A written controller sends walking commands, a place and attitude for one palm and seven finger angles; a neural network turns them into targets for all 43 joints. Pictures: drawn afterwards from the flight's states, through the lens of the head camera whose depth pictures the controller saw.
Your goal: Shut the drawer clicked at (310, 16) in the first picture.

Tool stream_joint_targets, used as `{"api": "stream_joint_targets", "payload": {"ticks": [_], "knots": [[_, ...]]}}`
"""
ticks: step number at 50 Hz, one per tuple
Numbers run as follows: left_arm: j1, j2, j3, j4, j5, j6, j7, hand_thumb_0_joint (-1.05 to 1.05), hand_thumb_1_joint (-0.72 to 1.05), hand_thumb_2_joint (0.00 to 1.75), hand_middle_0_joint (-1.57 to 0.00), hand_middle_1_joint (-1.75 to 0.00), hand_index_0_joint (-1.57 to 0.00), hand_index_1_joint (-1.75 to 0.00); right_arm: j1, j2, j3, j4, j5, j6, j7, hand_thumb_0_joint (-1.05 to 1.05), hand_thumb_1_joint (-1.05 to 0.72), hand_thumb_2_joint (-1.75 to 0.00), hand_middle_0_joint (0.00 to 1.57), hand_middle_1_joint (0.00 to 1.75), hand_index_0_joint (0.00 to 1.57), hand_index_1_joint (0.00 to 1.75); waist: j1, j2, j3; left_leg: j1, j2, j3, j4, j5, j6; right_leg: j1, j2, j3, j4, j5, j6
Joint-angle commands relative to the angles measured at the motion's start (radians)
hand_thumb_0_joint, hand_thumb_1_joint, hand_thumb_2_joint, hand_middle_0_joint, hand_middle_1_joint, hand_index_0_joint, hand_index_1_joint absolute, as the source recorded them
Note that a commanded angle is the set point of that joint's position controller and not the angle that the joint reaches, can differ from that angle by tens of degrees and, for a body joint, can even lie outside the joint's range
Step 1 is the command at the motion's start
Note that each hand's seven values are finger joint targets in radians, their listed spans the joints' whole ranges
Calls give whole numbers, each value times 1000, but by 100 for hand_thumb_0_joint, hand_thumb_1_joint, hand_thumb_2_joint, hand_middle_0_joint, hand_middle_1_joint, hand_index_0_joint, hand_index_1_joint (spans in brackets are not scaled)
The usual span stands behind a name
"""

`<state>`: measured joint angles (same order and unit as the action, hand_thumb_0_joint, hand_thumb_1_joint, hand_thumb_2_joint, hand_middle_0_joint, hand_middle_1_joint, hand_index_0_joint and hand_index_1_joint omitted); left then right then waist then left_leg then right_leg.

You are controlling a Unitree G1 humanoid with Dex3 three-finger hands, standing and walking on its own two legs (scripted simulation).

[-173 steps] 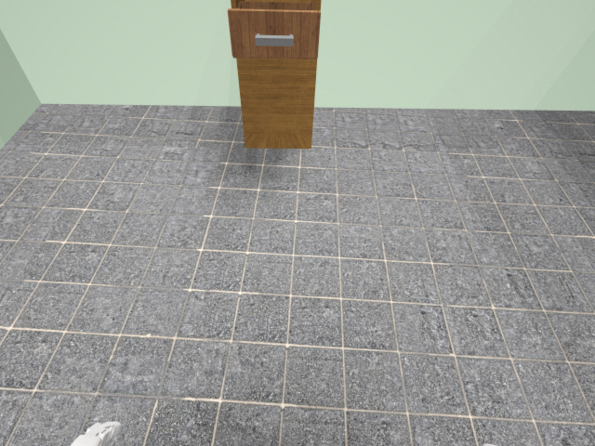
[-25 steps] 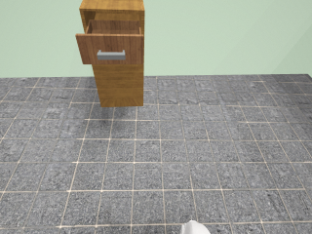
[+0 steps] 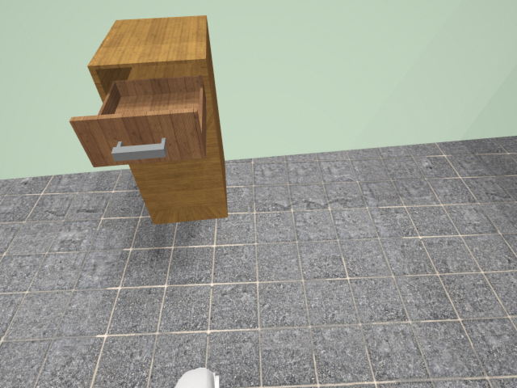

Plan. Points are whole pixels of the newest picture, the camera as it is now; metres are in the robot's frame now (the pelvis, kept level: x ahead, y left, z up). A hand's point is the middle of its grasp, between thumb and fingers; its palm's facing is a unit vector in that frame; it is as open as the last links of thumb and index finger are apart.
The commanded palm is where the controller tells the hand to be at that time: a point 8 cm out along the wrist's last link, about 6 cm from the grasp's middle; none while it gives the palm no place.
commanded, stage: walk to a spot facing it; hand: left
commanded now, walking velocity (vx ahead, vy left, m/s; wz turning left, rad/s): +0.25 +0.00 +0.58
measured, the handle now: (140, 147) +0.72 +0.35 -0.05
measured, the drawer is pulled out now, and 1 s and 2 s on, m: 0.30 0.30 0.30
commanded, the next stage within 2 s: take the last steps up to it in 0.10 s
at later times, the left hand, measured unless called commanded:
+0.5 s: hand out of the picture +0.14 +0.24 -0.18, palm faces +0.25 -0.95 -0.19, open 7.4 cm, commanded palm none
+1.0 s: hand (170, 317) +0.30 +0.20 -0.16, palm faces +0.24 -0.94 -0.23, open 7.3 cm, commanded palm none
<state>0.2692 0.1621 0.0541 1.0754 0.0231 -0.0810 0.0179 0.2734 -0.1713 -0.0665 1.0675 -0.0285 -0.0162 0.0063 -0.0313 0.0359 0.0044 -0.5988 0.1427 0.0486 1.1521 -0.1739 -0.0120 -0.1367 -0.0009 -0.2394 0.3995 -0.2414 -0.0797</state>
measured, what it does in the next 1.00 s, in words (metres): walks ahead: left foot, then right foot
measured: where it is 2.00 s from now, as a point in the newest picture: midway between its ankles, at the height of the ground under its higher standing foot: (250, 359)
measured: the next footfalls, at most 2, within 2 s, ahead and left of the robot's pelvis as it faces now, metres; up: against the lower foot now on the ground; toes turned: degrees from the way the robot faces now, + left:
left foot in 0.30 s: +0.23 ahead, +0.15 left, +0.00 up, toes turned +17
right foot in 0.76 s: +0.37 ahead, -0.06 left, +0.00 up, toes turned +2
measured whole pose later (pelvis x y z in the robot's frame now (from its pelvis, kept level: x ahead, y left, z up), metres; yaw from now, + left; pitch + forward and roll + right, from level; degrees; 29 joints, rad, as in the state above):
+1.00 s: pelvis +0.32 +0.02 +0.01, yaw +10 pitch -2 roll +1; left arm 0.34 0.14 0.04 1.06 0.02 -0.06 0.02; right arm 0.29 -0.19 -0.06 1.08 -0.03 -0.01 0.01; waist -0.01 0.03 0.02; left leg -0.51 0.10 0.06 1.03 -0.24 -0.01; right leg -0.12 -0.02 -0.16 0.36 -0.22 -0.05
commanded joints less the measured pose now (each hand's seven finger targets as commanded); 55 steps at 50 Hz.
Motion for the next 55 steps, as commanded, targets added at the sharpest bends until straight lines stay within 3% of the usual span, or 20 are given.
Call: {"api": "stream_joint_targets", "payload": {"ticks": [1, 8, 12, 13, 14, 15, 16, 17, 19, 22, 32, 34, 36, 37, 38, 39, 41, 43, 45, 55], "knots": [[117, 77, -3, -10, -1, -21, 1, 0, 90, 90, -20, -30, -20, -30, -16, -7, 2, -55, 3, 5, 16, 0, -90, -90, 20, 30, 20, 30, 21, -109, 113, -93, 26, -10, -111, 49, -6, -5, -311, 130, -242, 230, -35], [196, 121, 5, 0, 4, -9, 10, 0, 90, 90, -20, -30, -20, -30, -206, -22, 17, -149, 5, -1, 40, 0, -90, -90, 20, 30, 20, 30, 66, -101, 137, -49, -15, 67, -372, 2, 32, 138, -338, 33, -159, 488, -20], [202, 152, 9, 0, 3, 0, 11, 0, 90, 90, -20, -30, -20, -30, -72, -50, 13, -124, 0, -11, 22, 0, -90, -90, 20, 30, 20, 30, 10, -112, 22, 226, -117, 128, -496, -58, 85, 165, -333, -7, 124, 869, 0], [184, 163, 10, -8, -3, 1, 9, 0, 90, 90, -20, -30, -20, -30, 54, -82, 3, -94, -4, -15, 16, 0, -90, -90, 20, 30, 20, 30, -54, -88, -51, 414, -143, 127, -581, 18, 105, 95, -301, -42, 306, 828, 26], [189, 144, 10, -29, -14, 3, 0, 0, 90, 90, -20, -30, -20, -30, 182, -168, -17, -70, -14, -22, 4, 0, -90, -90, 20, 30, 20, 30, -102, 50, -179, 683, -4, -60, -628, 217, 167, -109, -211, -61, 562, 499, 73], [185, 76, -5, -69, -29, 2, -13, 0, 90, 90, -20, -30, -20, -30, 249, -275, -37, -54, -4, -30, -10, 0, -90, -90, 20, 30, 20, 30, -100, 277, -251, 873, 285, -463, -714, 549, 313, -411, -49, 6, 884, -328, 116], [124, 112, -2, -84, -18, 10, -4, 0, 90, 90, -20, -30, -20, -30, 233, -275, -35, -41, 20, -22, -19, 0, -90, -90, 20, 30, 20, 30, -93, 107, -255, 837, 309, -457, -772, 465, 345, -451, -74, 151, 973, -363, 90], [69, 91, -2, -114, -18, 14, -6, 0, 90, 90, -20, -30, -20, -30, 173, -266, -33, -72, 19, -24, -26, 0, -90, -90, 20, 30, 20, 30, -68, -15, -102, 702, 307, -441, -808, 368, 340, -510, -110, 160, 996, -302, 88], [84, 60, 3, -61, -5, 24, -11, 0, 90, 90, -20, -30, -20, -30, 30, -147, -3, -85, 14, -44, -32, 0, -90, -90, 20, 30, 20, 30, -4, 29, -25, 514, 201, -267, -863, 256, 240, -464, -161, 212, 928, -154, 97], [173, 36, 1, -22, 4, 52, -17, 0, 90, 90, -20, -30, -20, -30, -14, -103, 13, -81, 17, -57, -30, 0, -90, -90, 20, 30, 20, 30, 56, 59, -12, 381, 102, -104, -902, 225, 191, -336, -151, 196, 780, -81, 107], [-46, 51, 6, -122, 4, 65, -27, 0, 90, 90, -20, -30, -20, -30, 64, -137, -9, -44, 4, -43, -19, 0, -90, -90, 20, 30, 20, 30, 19, 52, 116, 365, 131, -144, -984, -142, 215, -309, -123, 164, 328, -46, 102], [-42, 51, 9, -125, 6, 58, -30, 0, 90, 90, -20, -30, -20, -30, 63, -142, -12, -38, 2, -40, -19, 0, -90, -90, 20, 30, 20, 30, 26, 50, 96, 375, 125, -123, -934, -150, 198, -240, -98, 142, 249, -44, 99], [51, 67, 15, -93, 8, 46, -28, 0, 90, 90, -20, -30, -20, -30, 55, -127, -6, -34, 4, -35, -19, 0, -90, -90, 20, 30, 20, 30, 71, -17, 46, 330, 71, -75, -789, -179, 145, -45, -63, 127, 101, 13, 93], [141, 114, 25, -63, 11, 34, -22, 0, 90, 90, -20, -30, -20, -30, 50, -98, -2, -36, 10, -37, -15, 0, -90, -90, 20, 30, 20, 30, 110, -125, 13, 241, -3, -7, -609, -192, 103, 99, -114, 215, 23, -31, 68], [235, 203, 42, -37, 16, 21, -14, 0, 90, 90, -20, -30, -20, -30, 56, -39, 11, -58, 16, -44, -6, 0, -90, -90, 20, 30, 20, 30, 133, -351, -12, 29, -118, 101, -330, -311, 52, 245, -341, 535, -95, -55, -19], [296, 251, 47, -33, -1, 22, -8, 0, 90, 90, -20, -30, -20, -30, 15, -70, 12, -90, 10, -41, -4, 0, -90, -90, 20, 30, 20, 30, 153, -330, -35, -58, -122, 49, -132, -428, 42, 258, -462, 705, -196, -56, -110], [173, 186, 39, -49, -4, 16, -3, 0, 90, 90, -20, -30, -20, -30, -11, -77, -2, -72, 7, -38, 0, 0, -90, -90, 20, 30, 20, 30, 106, -220, 31, -70, -55, -41, 6, -259, 47, 118, -407, 612, -227, -159, -107], [98, 120, 19, -72, -7, 12, -1, 0, 90, 90, -20, -30, -20, -30, 5, -60, 0, -49, 4, -25, 4, 0, -90, -90, 20, 30, 20, 30, 59, -124, 78, -19, -24, -49, -2, -133, 31, 6, -345, 446, -239, -52, -67], [101, 84, 10, -65, -5, 3, 1, 0, 90, 90, -20, -30, -20, -30, 47, -29, 3, -30, 0, -10, 5, 0, -90, -90, 20, 30, 20, 30, 32, -115, 81, 18, -25, -28, -37, -73, 11, -30, -303, 331, -236, 107, -53], [195, 116, 4, 12, 0, -2, 2, 0, 90, 90, -20, -30, -20, -30, -113, -20, 16, -86, 9, -9, 20, 0, -90, -90, 20, 30, 20, 30, 70, -147, 87, 67, -42, 38, -409, -27, -10, 61, -292, 235, -194, 350, -64]]}}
